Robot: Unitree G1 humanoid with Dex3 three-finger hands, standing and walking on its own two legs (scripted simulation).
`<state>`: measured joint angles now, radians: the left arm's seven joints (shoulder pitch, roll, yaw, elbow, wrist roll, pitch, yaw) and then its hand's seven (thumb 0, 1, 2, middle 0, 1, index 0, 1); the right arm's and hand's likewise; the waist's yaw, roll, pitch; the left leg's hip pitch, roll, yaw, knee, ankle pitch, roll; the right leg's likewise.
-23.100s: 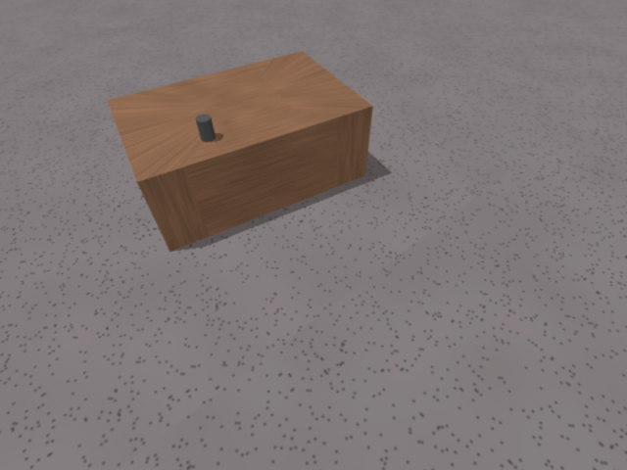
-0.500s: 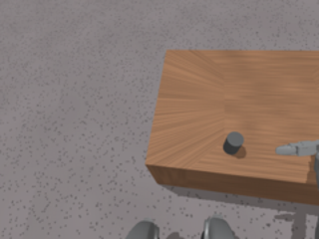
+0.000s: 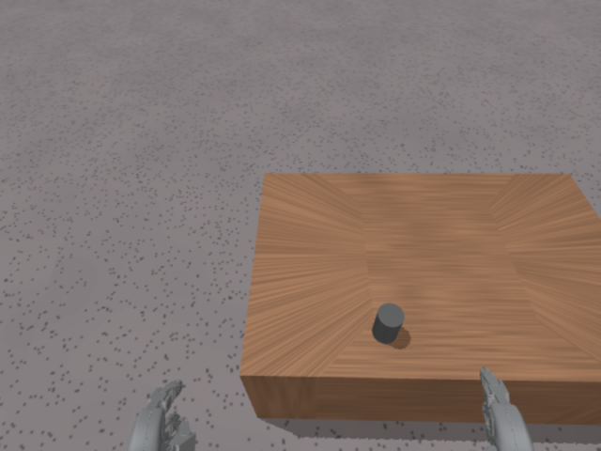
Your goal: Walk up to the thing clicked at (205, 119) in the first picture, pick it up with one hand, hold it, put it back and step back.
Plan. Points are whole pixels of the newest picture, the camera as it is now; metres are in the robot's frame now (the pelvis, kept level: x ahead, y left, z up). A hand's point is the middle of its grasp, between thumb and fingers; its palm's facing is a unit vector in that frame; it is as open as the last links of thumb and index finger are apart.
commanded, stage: home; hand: right
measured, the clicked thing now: (387, 323) +0.44 -0.17 -0.31
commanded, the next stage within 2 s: none
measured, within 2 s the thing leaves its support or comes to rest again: neither
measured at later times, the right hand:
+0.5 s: hand out of the picture +0.14 -0.16 -0.09, palm faces +0.02 +0.95 -0.32, open 17.3 cm
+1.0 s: hand out of the picture +0.04 -0.24 -0.12, palm faces +0.02 +0.93 -0.36, open 17.5 cm
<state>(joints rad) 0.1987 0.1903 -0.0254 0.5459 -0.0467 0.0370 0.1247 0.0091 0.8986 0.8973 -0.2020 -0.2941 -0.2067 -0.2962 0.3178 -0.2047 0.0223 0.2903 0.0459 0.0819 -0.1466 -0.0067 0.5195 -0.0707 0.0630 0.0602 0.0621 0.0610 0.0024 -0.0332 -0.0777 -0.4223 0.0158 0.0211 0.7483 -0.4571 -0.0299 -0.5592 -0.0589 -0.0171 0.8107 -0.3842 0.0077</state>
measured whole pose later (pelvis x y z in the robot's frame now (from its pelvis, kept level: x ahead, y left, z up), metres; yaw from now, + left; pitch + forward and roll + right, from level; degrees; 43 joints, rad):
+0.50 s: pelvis -0.02 +0.03 +0.00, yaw -1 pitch +4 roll +0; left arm 0.23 0.23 0.00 0.62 0.06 -0.01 0.10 0.01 0.90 0.90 -0.20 -0.30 -0.21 -0.30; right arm 0.33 -0.22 0.03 0.35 -0.04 0.08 -0.08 0.00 0.52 -0.07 0.06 0.06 0.06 0.06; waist 0.01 -0.03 -0.03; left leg -0.39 0.01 0.04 0.79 -0.47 0.01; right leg -0.50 -0.06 0.00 0.79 -0.35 0.04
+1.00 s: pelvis -0.01 +0.00 +0.03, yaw -1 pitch -3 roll +0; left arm 0.18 0.28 0.01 1.01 0.04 0.02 0.02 0.01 0.90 0.90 -0.20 -0.30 -0.21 -0.30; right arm 0.24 -0.31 -0.01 0.99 -0.02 0.02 -0.04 0.00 0.54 -0.05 0.06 0.05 0.06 0.05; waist -0.01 -0.02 0.02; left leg -0.09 0.06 0.02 0.45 -0.31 -0.04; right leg -0.20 -0.01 -0.03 0.45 -0.20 0.00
